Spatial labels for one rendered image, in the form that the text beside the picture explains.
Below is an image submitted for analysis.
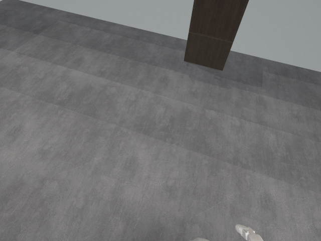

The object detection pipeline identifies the robot right hand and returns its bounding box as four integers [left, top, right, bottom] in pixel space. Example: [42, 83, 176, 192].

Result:
[235, 224, 263, 241]

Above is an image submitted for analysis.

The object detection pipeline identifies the cupboard door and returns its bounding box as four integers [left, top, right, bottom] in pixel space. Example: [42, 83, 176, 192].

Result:
[191, 0, 246, 40]

